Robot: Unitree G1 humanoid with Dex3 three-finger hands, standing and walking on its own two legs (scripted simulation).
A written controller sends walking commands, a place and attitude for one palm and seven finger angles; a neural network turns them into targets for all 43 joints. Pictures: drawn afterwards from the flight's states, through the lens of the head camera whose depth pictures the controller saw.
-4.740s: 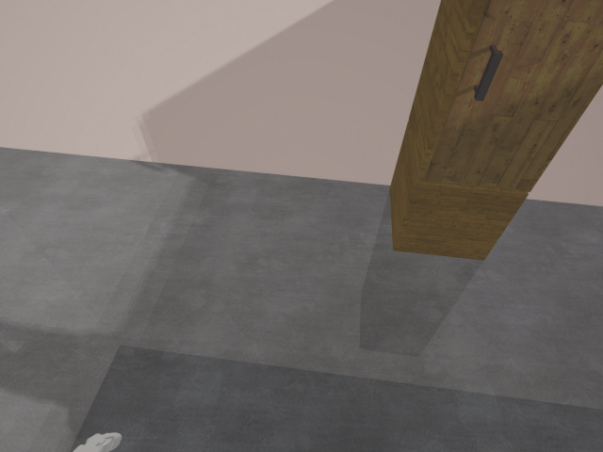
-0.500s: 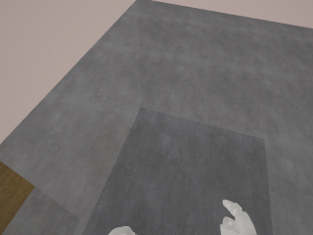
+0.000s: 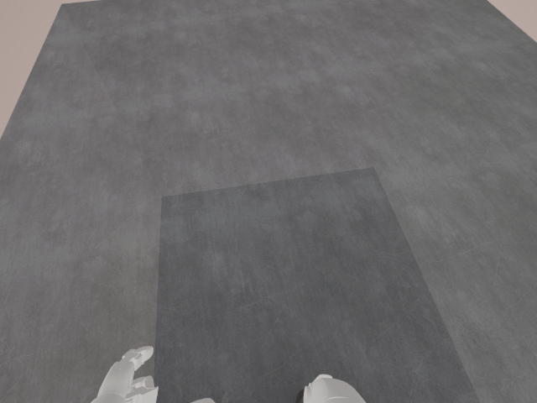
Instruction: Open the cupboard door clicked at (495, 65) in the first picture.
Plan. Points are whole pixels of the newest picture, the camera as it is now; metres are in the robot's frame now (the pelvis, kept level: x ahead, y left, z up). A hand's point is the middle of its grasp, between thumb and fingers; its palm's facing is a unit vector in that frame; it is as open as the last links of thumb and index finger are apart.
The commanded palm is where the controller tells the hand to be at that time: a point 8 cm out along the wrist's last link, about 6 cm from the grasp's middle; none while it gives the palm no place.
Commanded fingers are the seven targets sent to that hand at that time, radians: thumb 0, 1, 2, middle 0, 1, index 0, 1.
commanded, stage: turn to face it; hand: left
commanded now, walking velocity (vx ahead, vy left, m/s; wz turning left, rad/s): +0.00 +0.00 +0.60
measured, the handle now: out of the picture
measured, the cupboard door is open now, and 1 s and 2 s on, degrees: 0 0 0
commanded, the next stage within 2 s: none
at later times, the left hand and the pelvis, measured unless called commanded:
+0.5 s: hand out of the picture +0.09 +0.23 -0.16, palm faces +0.22 -0.96 -0.19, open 7.3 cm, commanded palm none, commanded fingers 0.00 0.90 0.90 -0.20 -0.30 -0.20 -0.30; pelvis +0.05 +0.03 +0.02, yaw +10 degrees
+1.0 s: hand out of the picture +0.04 +0.16 -0.12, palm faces +0.47 -0.85 -0.26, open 7.4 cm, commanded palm none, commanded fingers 0.00 0.90 0.90 -0.20 -0.30 -0.20 -0.30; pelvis +0.04 -0.04 +0.03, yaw +29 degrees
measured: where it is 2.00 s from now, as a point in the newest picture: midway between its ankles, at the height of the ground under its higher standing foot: outside the picture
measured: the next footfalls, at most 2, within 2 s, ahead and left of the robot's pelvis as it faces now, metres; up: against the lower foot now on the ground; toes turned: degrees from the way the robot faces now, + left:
left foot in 0.36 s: +0.09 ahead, +0.14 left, +0.00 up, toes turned +15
right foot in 0.80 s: +0.13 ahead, -0.13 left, +0.00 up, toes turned +18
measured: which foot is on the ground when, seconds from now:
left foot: up 0.00-0.34, down 0.36-0.78, up 0.80-1.00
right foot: down 0.00-0.36, up 0.38-0.78, down 0.80-1.00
